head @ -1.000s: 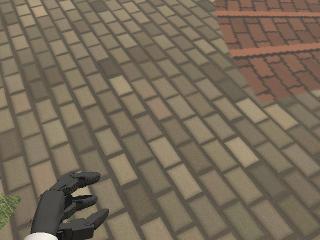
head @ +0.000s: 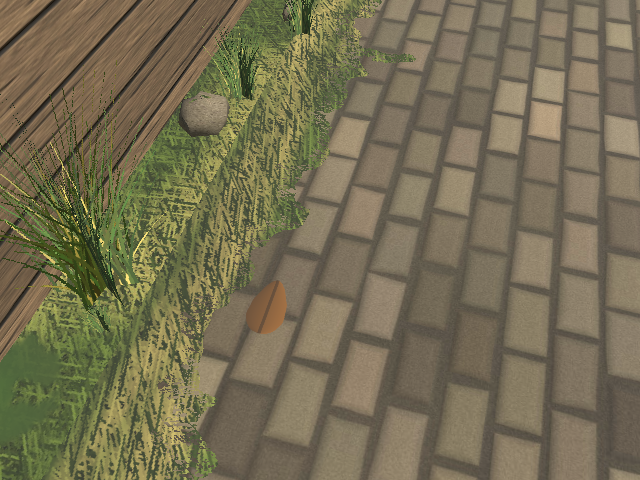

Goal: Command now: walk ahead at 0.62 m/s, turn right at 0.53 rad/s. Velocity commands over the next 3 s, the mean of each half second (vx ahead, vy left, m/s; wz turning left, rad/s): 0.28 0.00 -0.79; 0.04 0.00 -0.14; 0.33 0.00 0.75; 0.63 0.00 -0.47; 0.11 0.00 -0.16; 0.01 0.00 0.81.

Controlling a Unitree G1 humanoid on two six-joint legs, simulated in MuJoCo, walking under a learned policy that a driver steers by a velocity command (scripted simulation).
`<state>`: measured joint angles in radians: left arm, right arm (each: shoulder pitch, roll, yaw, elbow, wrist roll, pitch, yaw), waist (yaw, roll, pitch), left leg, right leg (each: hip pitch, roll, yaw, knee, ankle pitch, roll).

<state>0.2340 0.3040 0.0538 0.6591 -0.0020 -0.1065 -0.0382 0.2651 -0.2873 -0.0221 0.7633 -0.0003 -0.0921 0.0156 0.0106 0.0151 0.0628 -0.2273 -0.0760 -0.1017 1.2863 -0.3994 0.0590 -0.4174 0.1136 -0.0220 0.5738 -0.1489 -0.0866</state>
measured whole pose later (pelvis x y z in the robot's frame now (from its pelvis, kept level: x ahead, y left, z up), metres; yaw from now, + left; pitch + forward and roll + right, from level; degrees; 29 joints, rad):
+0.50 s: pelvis +0.27 +0.00 +0.01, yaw -28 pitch +1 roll +1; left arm 0.22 0.35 0.08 0.62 -0.02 0.07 0.04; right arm 0.06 -0.25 -0.03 0.63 -0.03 -0.03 -0.03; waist 0.02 -0.01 0.08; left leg -0.39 -0.06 0.00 0.42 -0.05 0.04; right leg -0.54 0.02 0.07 1.28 -0.44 0.09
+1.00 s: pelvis +0.29 -0.05 +0.02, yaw -27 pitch +2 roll +0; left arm 0.11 0.23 0.03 0.65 0.02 0.02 0.05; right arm 0.27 -0.31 -0.08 0.77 0.02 0.06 -0.01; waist -0.04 0.02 0.03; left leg -0.54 0.03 0.03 1.07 -0.38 -0.10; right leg -0.24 -0.07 -0.12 0.47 -0.26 0.00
